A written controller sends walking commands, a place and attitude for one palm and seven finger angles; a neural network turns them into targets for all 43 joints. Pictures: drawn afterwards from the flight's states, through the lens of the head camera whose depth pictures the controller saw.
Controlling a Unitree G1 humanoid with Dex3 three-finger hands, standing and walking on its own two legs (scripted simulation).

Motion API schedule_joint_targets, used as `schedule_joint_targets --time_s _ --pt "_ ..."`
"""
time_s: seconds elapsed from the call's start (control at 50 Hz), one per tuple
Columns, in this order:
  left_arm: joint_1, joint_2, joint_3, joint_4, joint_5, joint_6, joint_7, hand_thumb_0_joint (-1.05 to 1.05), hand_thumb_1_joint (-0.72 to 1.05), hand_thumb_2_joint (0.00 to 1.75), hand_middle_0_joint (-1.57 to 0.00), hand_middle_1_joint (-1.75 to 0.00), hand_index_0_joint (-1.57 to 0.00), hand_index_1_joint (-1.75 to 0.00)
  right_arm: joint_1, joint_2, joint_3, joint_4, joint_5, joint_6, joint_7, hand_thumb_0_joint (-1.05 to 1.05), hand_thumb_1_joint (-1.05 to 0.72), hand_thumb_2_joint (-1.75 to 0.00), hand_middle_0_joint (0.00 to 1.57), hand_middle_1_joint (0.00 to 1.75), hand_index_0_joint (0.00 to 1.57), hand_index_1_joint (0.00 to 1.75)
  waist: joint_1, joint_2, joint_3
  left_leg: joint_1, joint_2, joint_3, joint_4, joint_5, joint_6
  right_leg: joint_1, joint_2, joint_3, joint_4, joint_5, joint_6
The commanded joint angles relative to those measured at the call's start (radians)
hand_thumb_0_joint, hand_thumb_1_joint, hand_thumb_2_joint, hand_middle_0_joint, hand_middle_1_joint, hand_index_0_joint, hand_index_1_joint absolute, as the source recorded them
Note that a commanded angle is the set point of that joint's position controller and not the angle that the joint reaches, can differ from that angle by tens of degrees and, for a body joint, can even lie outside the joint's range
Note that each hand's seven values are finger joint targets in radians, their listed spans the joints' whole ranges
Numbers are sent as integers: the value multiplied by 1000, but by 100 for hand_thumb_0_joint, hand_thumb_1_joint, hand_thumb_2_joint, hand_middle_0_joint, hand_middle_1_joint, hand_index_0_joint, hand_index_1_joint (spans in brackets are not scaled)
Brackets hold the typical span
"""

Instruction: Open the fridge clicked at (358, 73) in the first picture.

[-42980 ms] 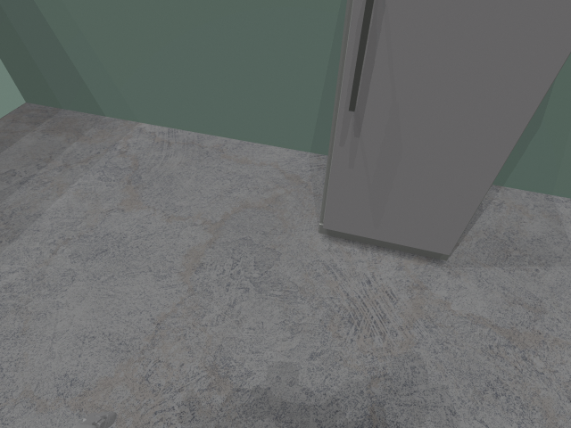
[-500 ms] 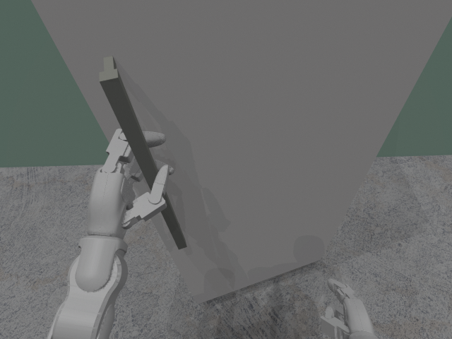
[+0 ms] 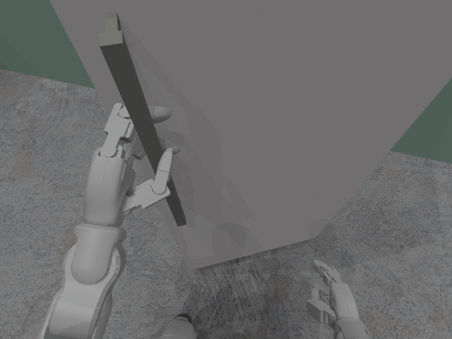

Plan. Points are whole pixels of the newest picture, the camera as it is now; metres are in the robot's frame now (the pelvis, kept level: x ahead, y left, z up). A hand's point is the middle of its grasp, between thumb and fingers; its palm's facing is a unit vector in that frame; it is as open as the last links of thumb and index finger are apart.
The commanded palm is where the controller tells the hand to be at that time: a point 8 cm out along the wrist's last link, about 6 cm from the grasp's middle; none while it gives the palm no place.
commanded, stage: walk backward, drawing the door open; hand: left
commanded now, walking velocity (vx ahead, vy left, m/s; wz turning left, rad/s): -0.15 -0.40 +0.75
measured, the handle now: (160, 159) +0.35 +0.11 +0.14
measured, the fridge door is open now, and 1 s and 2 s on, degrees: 30 59 61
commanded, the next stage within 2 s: stop walking and hold the door back in 1.00 s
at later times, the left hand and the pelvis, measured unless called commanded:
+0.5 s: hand (208, 239) +0.22 +0.03 +0.17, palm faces +0.51 -0.83 -0.22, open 6.6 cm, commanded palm +0.18 +0.06 +0.17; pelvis +0.01 -0.23 -0.01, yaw +23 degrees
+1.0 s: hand out of the picture +0.13 -0.07 +0.17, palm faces +0.85 -0.46 -0.25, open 6.3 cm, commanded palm +0.07 -0.07 +0.17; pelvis +0.08 -0.41 +0.00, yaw +45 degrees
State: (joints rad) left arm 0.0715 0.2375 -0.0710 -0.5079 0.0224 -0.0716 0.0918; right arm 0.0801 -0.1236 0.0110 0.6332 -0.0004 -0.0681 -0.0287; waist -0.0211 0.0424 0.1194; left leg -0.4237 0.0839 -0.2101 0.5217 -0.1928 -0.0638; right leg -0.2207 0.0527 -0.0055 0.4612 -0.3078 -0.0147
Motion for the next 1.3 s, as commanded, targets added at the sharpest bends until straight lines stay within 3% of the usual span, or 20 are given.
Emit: schedule_joint_targets --time_s 0.0,0.12,0.16,0.2,0.32,0.4,0.44,0.48,0.54,0.64,0.68,0.7,0.82,0.92,0.98,1.04,1.1,1.18,1.24,1.28 --pt "-183 111 158 -351 -18 -120 -11 0 90 90 -45 -140 -45 -140 -93 -83 -61 -178 22 -45 -41 0 -90 -90 20 30 20 30 46 -324 -425 -40 -98 249 535 -363 63 265 -321 14 -11 1001 -124" --pt "-223 10 69 -331 -16 -122 -41 0 90 90 -45 -140 -45 -140 15 -78 -20 -180 -24 -91 -72 0 -90 -90 20 30 20 30 -28 -101 -369 220 -68 352 -31 -35 43 115 -209 -128 321 933 -96" --pt "-288 5 36 -351 -15 -149 -47 0 90 90 -45 -140 -45 -140 48 -156 -70 -188 -34 -105 -65 0 -90 -90 20 30 20 30 -36 230 -405 829 410 -293 -158 1142 169 -550 -10 -44 723 -246 56" --pt "-261 23 71 -229 21 -153 -36 0 90 90 -45 -140 -45 -140 40 -217 -82 -194 -21 -89 -24 0 -90 -90 20 30 20 30 -42 17 -323 846 480 -343 -115 1026 281 -666 -47 96 780 -292 33" --pt "-280 12 100 -247 -1 -124 -42 0 90 90 -45 -140 -45 -140 -45 -170 -89 -139 -9 -117 -25 0 -90 -90 20 30 20 30 4 192 -297 216 201 89 -190 293 131 -109 -79 38 463 89 53" --pt "-278 69 149 -220 -20 -118 -21 0 90 90 -45 -140 -45 -140 -56 -171 -68 -165 30 -102 -37 0 -90 -90 20 30 20 30 5 249 -282 56 140 98 -181 -133 143 146 -18 -84 197 45 87" --pt "-302 98 171 -247 -14 -124 -14 0 90 90 -45 -140 -45 -140 -50 -130 -56 -171 37 -94 -34 0 -90 -90 20 30 20 30 15 22 -295 55 28 135 36 -250 101 172 -76 -57 -39 47 84" --pt "-255 235 310 -305 -13 -119 -4 0 90 90 -45 -140 -45 -140 -69 -72 -53 -165 26 -94 -45 0 -90 -90 20 30 20 30 53 -445 -332 -47 -115 223 684 -481 52 54 -403 225 -186 236 -97" --pt "-168 245 374 -339 -34 -126 14 0 90 90 -45 -140 -45 -140 -57 -101 -60 -158 20 -75 -50 0 -90 -90 20 30 20 30 26 -281 -387 -104 -32 247 744 -493 36 209 -439 57 53 897 -175" --pt "-162 130 276 -324 -75 -117 -11 0 90 90 -45 -140 -45 -140 -13 -115 -48 -170 -4 -68 -72 0 -90 -90 20 30 20 30 -26 -124 -306 219 -46 322 52 -112 17 -26 -289 -136 268 548 -69" --pt "-198 105 234 -354 -67 -138 -19 0 90 90 -45 -140 -45 -140 12 -189 -83 -187 -16 -94 -70 0 -90 -90 20 30 20 30 -2 276 -349 583 418 -402 -228 595 147 -481 -71 -60 688 -332 59" --pt "-211 139 244 -275 -13 -152 -20 0 90 90 -45 -140 -45 -140 32 -181 -72 -163 -17 -86 -58 0 -90 -90 20 30 20 30 -7 210 -338 635 496 -516 -200 743 209 -527 -99 62 781 -331 67" --pt "-167 162 309 -284 -29 -106 -6 0 90 90 -45 -140 -45 -140 14 -185 -91 -128 -6 -100 -40 0 -90 -90 20 30 20 30 6 237 -299 358 228 -16 -183 262 162 -272 -88 50 554 -25 77" --pt "-136 172 340 -228 -67 -88 14 0 90 90 -45 -140 -45 -140 2 -179 -65 -175 15 -106 -43 0 -90 -90 20 30 20 30 16 278 -278 92 170 20 -209 -156 149 79 -16 -70 195 -107 75" --pt "-125 290 426 -258 -58 -84 20 0 90 90 -45 -140 -45 -140 5 -101 -49 -182 22 -96 -41 0 -90 -90 20 30 20 30 31 -320 -265 -54 -112 245 413 -380 21 103 -317 172 -234 21 -28" --pt "-166 409 547 -340 -48 -93 36 0 90 90 -45 -140 -45 -140 -7 -91 -17 -174 -17 -100 -24 0 -90 -90 20 30 20 30 28 -259 -276 -144 -43 227 811 -411 20 -32 -498 222 -142 330 -166" --pt "-44 260 483 -61 -68 -91 32 0 90 90 -45 -140 -45 -140 -33 -110 -34 -150 -4 -70 -62 0 -90 -90 20 30 20 30 29 -235 -236 -110 -45 293 638 -394 0 148 -392 0 -6 812 -138" --pt "-342 261 415 43 -41 -95 59 0 90 90 -45 -140 -45 -140 2 -131 -23 -147 -9 -72 -85 0 -90 -90 20 30 20 30 35 -229 -344 32 -88 321 285 -311 32 215 -430 57 56 1014 -104" --pt "-509 230 321 94 -42 -113 54 0 90 90 -45 -140 -45 -140 33 -171 -32 -149 4 -59 -82 0 -90 -90 20 30 20 30 0 -134 -412 266 -111 321 -68 -54 42 149 -381 28 194 826 -46" --pt "-622 184 238 99 -57 -137 53 0 90 90 -45 -140 -45 -140 15 -235 -48 -171 18 -60 -73 0 -90 -90 20 30 20 30 5 192 -393 524 201 10 -149 477 157 -228 -197 -68 455 47 48"
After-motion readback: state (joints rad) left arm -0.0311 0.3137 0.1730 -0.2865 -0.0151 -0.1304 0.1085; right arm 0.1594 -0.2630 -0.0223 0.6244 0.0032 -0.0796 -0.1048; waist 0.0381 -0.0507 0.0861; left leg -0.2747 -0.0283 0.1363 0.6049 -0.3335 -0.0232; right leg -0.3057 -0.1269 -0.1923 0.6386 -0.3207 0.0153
